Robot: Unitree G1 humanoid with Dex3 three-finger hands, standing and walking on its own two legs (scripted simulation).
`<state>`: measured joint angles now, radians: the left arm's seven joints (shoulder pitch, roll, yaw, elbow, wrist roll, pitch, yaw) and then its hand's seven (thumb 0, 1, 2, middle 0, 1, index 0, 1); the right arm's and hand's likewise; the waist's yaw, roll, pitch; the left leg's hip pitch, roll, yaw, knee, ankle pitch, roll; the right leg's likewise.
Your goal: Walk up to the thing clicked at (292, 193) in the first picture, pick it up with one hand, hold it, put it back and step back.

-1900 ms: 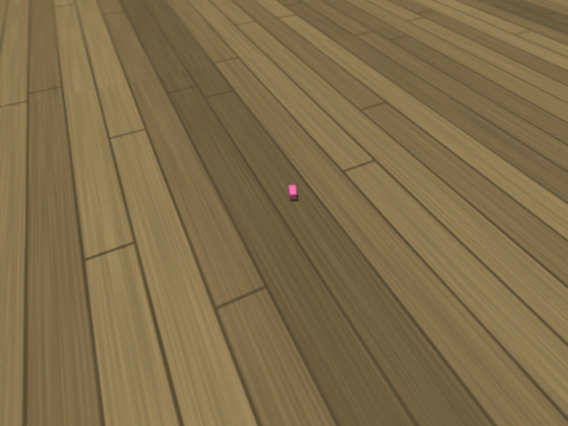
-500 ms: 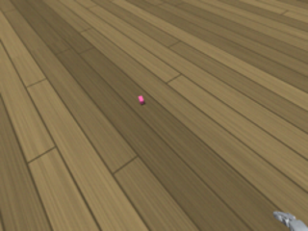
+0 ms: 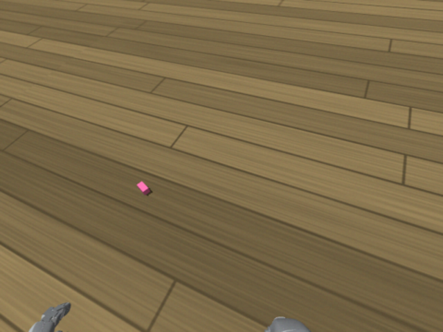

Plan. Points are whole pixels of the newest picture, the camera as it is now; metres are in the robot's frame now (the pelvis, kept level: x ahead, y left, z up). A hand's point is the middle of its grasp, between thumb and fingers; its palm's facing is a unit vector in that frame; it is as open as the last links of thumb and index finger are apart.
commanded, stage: walk up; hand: left
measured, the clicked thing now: (143, 188) +0.96 +0.42 -0.73
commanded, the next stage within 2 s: none
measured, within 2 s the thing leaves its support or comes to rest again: neither
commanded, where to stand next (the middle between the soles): +0.54 +0.56 m, yaw -50 degrees
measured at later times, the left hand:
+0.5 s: hand (12, 267) +0.35 +0.50 -0.14, palm faces -0.32 -0.78 -0.53, open 7.4 cm
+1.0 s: hand out of the picture +0.53 +0.64 -0.11, palm faces -0.41 -0.68 -0.61, open 7.4 cm
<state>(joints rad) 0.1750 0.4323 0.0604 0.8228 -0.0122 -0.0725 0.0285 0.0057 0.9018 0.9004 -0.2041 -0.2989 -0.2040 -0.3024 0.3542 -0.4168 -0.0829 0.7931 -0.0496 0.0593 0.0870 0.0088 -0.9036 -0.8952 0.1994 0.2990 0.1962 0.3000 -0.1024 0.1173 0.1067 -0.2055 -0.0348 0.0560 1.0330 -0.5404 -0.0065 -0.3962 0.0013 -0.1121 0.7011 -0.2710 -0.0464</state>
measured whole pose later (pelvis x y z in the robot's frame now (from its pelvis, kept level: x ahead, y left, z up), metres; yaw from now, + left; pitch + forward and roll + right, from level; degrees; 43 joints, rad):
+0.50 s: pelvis +0.19 +0.22 +0.00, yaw -17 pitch +0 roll -2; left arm 0.30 0.51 0.07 0.91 -0.01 -0.05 0.10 0.01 0.90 0.90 -0.21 -0.30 -0.20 -0.30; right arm 0.27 -0.39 -0.10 0.70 -0.06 0.05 0.09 0.00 -0.90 -0.89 0.20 0.30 0.20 0.30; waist -0.07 -0.01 0.11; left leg -0.43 0.07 0.12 0.76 -0.34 0.04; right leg -0.59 -0.03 -0.01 1.24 -0.41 -0.05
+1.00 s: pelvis +0.33 +0.39 -0.01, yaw -29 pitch -2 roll -2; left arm 0.36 0.42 0.05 0.80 0.04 -0.08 0.11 0.01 0.89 0.90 -0.21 -0.30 -0.21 -0.30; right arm 0.19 -0.48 -0.11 0.64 -0.06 0.11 0.10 0.01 -0.90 -0.89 0.20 0.30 0.20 0.30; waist -0.01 0.14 0.10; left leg -0.58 0.16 -0.14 1.16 -0.41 -0.01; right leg -0.44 -0.10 0.06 0.79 -0.34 0.03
